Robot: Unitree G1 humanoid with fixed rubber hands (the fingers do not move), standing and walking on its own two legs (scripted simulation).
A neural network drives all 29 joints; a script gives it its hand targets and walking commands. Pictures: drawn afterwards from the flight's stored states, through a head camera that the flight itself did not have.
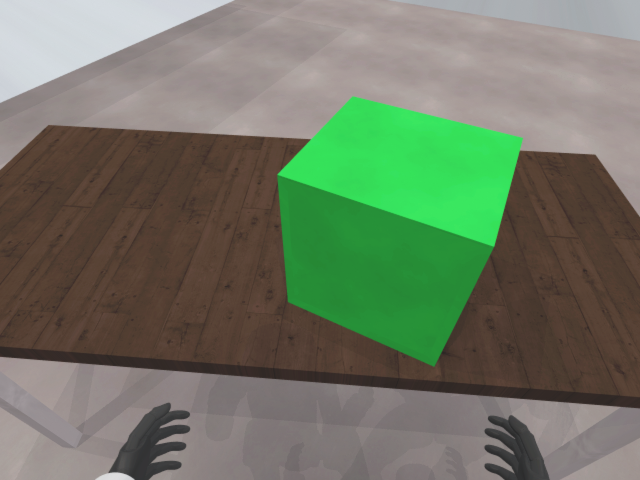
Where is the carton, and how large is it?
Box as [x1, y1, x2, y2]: [277, 96, 522, 366]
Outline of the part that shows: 352,96 277,174 288,301 434,366 494,245 522,138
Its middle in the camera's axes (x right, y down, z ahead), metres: +0.11 -0.01 +0.60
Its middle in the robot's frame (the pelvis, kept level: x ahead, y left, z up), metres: +0.46 -0.06 +0.05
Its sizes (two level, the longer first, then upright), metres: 0.254 0.227 0.268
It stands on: a table, 0.70 m high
